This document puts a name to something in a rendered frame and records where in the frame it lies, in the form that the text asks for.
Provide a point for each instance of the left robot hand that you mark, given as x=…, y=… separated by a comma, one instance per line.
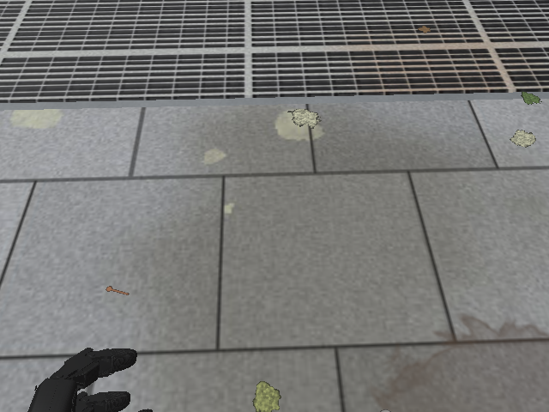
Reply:
x=59, y=392

